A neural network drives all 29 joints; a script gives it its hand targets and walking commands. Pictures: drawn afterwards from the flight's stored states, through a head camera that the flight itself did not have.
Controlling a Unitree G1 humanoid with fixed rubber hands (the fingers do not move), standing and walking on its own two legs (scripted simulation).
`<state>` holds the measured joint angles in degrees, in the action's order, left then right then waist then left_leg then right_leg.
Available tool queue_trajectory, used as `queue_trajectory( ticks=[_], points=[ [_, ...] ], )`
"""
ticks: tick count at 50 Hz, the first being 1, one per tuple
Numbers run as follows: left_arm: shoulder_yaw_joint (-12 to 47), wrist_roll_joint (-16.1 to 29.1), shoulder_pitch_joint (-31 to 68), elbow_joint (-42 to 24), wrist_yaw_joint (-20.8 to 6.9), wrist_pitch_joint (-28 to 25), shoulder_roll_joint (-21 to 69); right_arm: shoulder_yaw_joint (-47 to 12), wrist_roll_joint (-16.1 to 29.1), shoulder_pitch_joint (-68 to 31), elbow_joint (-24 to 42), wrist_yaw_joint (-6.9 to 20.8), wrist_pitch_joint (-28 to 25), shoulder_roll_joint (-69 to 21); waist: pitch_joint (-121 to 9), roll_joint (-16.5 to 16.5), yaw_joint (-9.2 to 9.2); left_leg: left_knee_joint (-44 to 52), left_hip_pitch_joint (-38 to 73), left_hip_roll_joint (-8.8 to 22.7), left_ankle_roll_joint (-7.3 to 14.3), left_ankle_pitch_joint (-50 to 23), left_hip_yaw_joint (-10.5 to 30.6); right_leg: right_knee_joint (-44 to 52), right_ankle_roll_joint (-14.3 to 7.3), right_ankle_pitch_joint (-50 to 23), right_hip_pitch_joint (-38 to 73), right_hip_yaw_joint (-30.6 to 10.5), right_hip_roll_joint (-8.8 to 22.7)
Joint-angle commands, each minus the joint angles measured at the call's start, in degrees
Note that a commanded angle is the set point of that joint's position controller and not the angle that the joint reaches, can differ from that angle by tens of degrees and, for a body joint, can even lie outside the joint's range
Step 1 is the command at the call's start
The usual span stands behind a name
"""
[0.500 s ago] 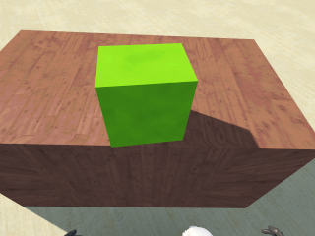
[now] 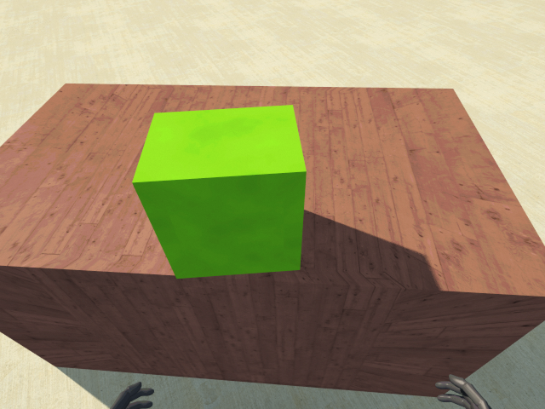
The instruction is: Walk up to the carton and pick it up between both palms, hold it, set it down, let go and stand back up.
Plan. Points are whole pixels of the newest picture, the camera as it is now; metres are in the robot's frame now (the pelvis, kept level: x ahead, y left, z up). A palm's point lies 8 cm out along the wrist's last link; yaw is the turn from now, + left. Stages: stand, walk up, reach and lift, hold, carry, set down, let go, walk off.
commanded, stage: walk up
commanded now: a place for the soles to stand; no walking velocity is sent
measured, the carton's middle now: (231, 196) +0.48 +0.10 +0.05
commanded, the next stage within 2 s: none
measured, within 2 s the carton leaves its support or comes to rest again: neither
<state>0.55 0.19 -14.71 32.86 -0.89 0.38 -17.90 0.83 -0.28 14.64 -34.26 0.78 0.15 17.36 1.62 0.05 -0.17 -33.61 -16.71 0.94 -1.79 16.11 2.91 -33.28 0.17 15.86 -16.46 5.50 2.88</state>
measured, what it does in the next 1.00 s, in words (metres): steps to the left: left foot, then right foot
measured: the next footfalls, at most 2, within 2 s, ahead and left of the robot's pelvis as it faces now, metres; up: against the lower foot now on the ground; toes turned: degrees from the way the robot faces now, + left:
left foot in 0.68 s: +0.12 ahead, +0.23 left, +0.00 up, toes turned +1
right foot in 0.98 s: +0.14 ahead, +0.03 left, +0.00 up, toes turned +3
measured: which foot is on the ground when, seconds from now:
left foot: down 0.00-0.42, up 0.44-0.66, down 0.68-1.00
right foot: down 0.00-0.68, up 0.70-0.96, down 0.98-1.00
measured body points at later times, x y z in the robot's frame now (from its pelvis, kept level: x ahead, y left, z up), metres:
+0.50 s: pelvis +0.01 +0.02 +0.00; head +0.01 +0.03 +0.45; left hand +0.07 +0.32 -0.10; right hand +0.17 -0.24 -0.08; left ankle +0.02 +0.14 -0.70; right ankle +0.02 -0.12 -0.73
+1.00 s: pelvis +0.08 +0.13 -0.01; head +0.10 +0.12 +0.44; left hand +0.18 +0.40 -0.10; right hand +0.18 -0.15 -0.12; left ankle +0.08 +0.23 -0.73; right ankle +0.13 +0.02 -0.73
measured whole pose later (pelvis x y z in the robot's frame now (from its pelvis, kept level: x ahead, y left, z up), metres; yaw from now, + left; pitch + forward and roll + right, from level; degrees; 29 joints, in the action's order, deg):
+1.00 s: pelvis +0.08 +0.13 -0.01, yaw +1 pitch -2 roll +0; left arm -2.1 -1.6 -20.9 31.3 0.4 -0.4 -16.0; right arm 0.6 -0.6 16.9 -37.7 0.5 1.7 18.0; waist 4.4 -1.0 1.1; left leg -40.8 -16.3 3.6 0.9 22.4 -8.1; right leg -37.3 -1.8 13.8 -19.8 1.2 -0.9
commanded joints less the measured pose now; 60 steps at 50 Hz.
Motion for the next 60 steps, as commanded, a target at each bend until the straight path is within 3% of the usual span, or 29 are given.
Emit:
queue_trajectory(
  ticks=[1,20,21,22,23,24,25,26,28,30,32,33,34,35,36,37,39,42,45,47,48,49,50,51,53,55,56,57,60],
  points=[
    [-2.44,0.00,-0.05,-4.02,0.25,-0.90,-8.14,1.86,0.11,-0.04,3.45,0.06,-0.77,6.68,-3.88,1.50,0.09,2.92,2.77,3.32,4.20,-9.50,4.61,8.41,-2.80,-3.07,-0.16,-7.05,6.12],
    [-2.81,-0.48,-1.51,-3.89,0.24,-0.57,-8.03,2.41,0.42,-1.93,3.69,0.47,-0.74,7.95,-2.61,-1.34,-0.15,6.03,-3.82,2.36,4.85,-5.49,9.30,6.53,-2.01,1.76,4.23,-2.56,5.17],
    [-5.76,-3.20,-12.23,-0.80,1.96,-1.27,-9.57,3.25,-2.49,-0.91,3.83,2.36,0.50,8.31,-4.42,-1.33,-1.77,-1.94,-10.78,-2.28,5.50,12.73,4.10,10.94,-5.55,21.48,12.86,-9.48,9.48],
    [-7.37,-4.16,-14.91,0.80,3.08,-1.41,-14.49,3.18,-3.39,-3.38,5.39,3.39,1.31,5.38,1.48,4.65,-3.55,-10.30,-20.28,-3.06,3.77,12.99,-1.08,17.85,-10.77,29.51,15.05,-18.46,19.58],
    [-7.80,-4.74,-14.59,1.25,4.05,-1.69,-15.03,3.30,-4.11,-4.73,6.62,4.10,1.89,4.51,6.01,6.48,-4.29,-18.67,-25.86,1.28,2.85,13.67,-0.12,21.93,-15.69,28.87,13.83,-25.11,27.37],
    [-7.44,-5.10,-13.44,1.78,4.84,-2.03,-13.39,3.68,-3.93,-5.16,6.92,4.48,2.33,4.97,8.71,4.28,-3.73,-22.38,-27.27,3.79,2.06,12.73,2.15,23.26,-17.11,24.69,11.27,-25.57,28.98],
    [-7.06,-5.21,-11.57,2.12,5.30,-2.48,-12.41,3.96,-3.45,-4.23,6.97,4.71,2.50,4.97,9.01,2.80,-2.12,-22.46,-26.18,5.54,1.70,10.66,3.88,23.37,-16.04,20.85,9.78,-22.52,27.99],
    [-6.77,-5.01,-9.72,2.56,5.35,-2.85,-12.07,3.91,-3.11,-3.47,6.96,4.88,2.41,4.19,7.76,3.68,-1.09,-19.87,-23.33,6.31,1.54,10.04,3.98,22.68,-14.33,17.04,9.13,-17.52,25.71],
    [-6.92,-4.18,-8.04,3.66,4.82,-3.39,-12.26,3.81,-2.85,-2.70,6.36,5.66,1.69,2.27,4.42,7.67,-0.79,-13.99,-13.85,4.91,1.21,7.17,-0.14,21.03,-11.52,11.56,6.84,-7.00,19.45],
    [-7.35,-3.84,-6.96,3.97,4.32,-3.20,-12.53,4.05,-2.43,-1.84,5.59,6.31,0.95,1.59,3.09,9.83,-0.17,-8.01,-3.70,2.66,1.75,4.18,-4.70,18.52,-9.64,13.24,1.16,-0.69,15.58],
    [-6.86,-3.50,-5.90,3.52,3.92,-2.17,-11.07,4.94,-2.07,3.91,3.08,5.73,0.19,2.97,2.23,4.97,2.92,-0.85,9.16,-0.78,2.88,-0.85,-9.89,11.03,-7.55,19.05,-7.23,3.01,12.68],
    [-5.99,-3.41,-8.06,3.34,3.57,-1.48,-8.15,5.75,-2.10,7.95,1.43,4.74,-0.19,4.82,0.95,-1.53,4.41,1.26,14.76,-2.58,3.56,0.60,-9.89,2.26,-5.68,20.41,-10.37,4.98,9.47],
    [-4.32,-2.96,-10.87,2.07,2.85,-1.02,-3.86,6.55,-2.24,13.33,0.32,3.57,-0.45,8.01,-1.63,-11.20,7.11,5.95,20.00,1.97,5.46,3.81,-1.94,-11.92,-3.06,18.82,-14.39,6.89,5.27],
    [-3.51,-1.55,-9.44,-1.80,2.48,-0.73,-1.57,6.72,-2.54,14.03,1.89,2.29,-0.54,13.17,-1.31,-16.89,8.66,17.54,15.43,15.54,11.75,17.62,22.61,-24.98,-0.56,25.40,-22.45,1.33,-0.90],
    [-4.84,-1.08,-7.24,-2.91,3.16,-0.05,-5.13,6.86,-1.65,10.10,1.93,1.21,0.01,14.79,2.02,-9.68,8.04,20.85,7.34,20.72,17.52,23.62,27.63,-32.33,-0.95,23.27,-21.72,-7.02,-0.24],
    [-5.30,-0.83,-8.78,-2.58,3.22,0.24,-6.10,6.05,-1.32,6.71,1.49,0.58,0.25,13.29,3.94,-6.63,5.54,19.82,5.14,20.79,18.18,23.54,25.90,-34.67,-1.02,19.05,-21.70,-9.54,0.50],
    [-5.56,-1.16,-14.00,-0.91,2.99,-0.10,-5.85,4.85,-2.12,2.96,1.39,-0.40,0.27,10.35,3.94,-6.62,2.69,17.60,2.31,18.27,17.02,16.40,17.01,-31.45,-0.25,13.33,-18.19,-10.36,1.48],
    [-5.04,-1.71,-15.40,-0.92,1.99,-0.39,-3.53,3.27,-2.36,0.44,0.66,-0.93,-0.20,7.22,2.82,-6.56,0.62,14.07,-2.04,17.26,15.77,-7.65,6.59,-19.82,0.96,10.44,-7.71,-7.47,0.59],
    [-4.63,-1.85,-13.62,-2.74,1.56,-0.68,-2.31,2.58,-1.52,-1.23,0.84,-0.85,0.07,8.18,0.90,-6.60,-0.45,7.78,-4.19,16.28,13.27,-19.58,0.82,-9.27,-0.09,2.39,1.24,-4.41,-1.44],
    [-4.79,-1.85,-13.58,-3.63,1.43,-1.03,-2.87,2.03,-0.42,-2.14,1.23,-0.62,0.43,9.06,-0.48,-5.67,-1.90,4.26,-6.38,15.04,9.91,-15.79,-0.79,-0.34,-1.81,-5.53,7.39,-4.26,-2.77],
    [-5.01,-1.93,-12.67,-4.27,1.44,-1.36,-4.42,1.53,-0.08,-1.39,1.41,-0.37,0.41,8.57,-1.25,-3.45,-1.99,2.17,-7.66,13.56,7.29,-10.15,-1.61,2.92,-3.31,-9.00,9.39,-7.95,-1.40],
    [-5.54,-2.39,-11.66,-4.87,1.60,-1.73,-7.53,0.35,0.23,1.07,2.10,-0.13,0.26,6.26,-3.59,3.44,-1.37,-4.11,-9.80,10.34,4.36,-2.96,-4.82,5.41,-6.09,-12.50,11.85,-18.95,6.15],
    [-5.67,-1.06,-9.43,-5.76,1.62,-1.60,-10.38,0.21,0.40,3.16,1.98,-0.39,0.89,4.75,-4.43,6.38,0.07,-8.58,-2.90,3.67,1.75,10.14,-7.37,10.34,-11.83,-9.99,2.18,-29.50,13.44],
    [-5.54,-0.30,-6.83,-5.34,1.71,-1.27,-10.07,0.48,0.18,2.80,1.51,-0.80,1.59,5.54,-1.96,5.34,0.56,-6.78,1.05,2.73,2.00,12.55,-5.34,11.15,-13.26,-6.88,-3.70,-29.13,12.76],
    [-4.07,-0.15,-3.06,-5.99,1.39,-1.04,-7.72,0.54,-0.29,2.21,1.84,-0.70,0.58,6.62,-1.02,4.95,1.68,2.81,4.77,5.33,3.08,1.31,-2.20,7.42,-7.62,-12.23,-6.27,-20.73,6.67],
    [-3.19,-0.10,-4.53,-5.65,1.05,-1.11,-5.08,1.27,-0.44,0.83,1.80,-0.71,-0.72,9.81,-2.80,1.18,0.44,8.14,4.05,11.09,5.26,-6.41,1.48,0.12,-3.04,-16.68,-2.35,-12.87,0.65],
    [-3.24,-0.55,-4.62,-5.37,1.01,-0.98,-4.61,1.22,-0.19,0.18,1.78,-0.60,-0.93,9.93,-2.70,0.49,-0.18,8.46,2.99,12.68,6.24,-12.25,0.76,-1.32,-2.39,-16.45,0.04,-11.25,-0.32],
    [-3.28,-0.77,-4.53,-5.08,0.91,-0.92,-4.56,1.04,-0.04,-0.22,1.99,-0.50,-0.88,9.51,-3.28,-0.22,-0.24,7.36,3.98,12.23,6.37,-16.45,-1.59,-1.09,-2.57,-16.65,0.95,-11.23,-0.30],
    [-3.63,-0.73,-3.00,-5.37,0.59,-0.94,-5.53,0.71,0.19,-0.91,2.91,-0.33,-0.14,8.71,-4.86,-2.51,0.22,5.67,5.56,10.58,5.65,-16.34,-5.79,-1.61,-3.24,-19.30,1.39,-12.27,-0.15]
  ],
)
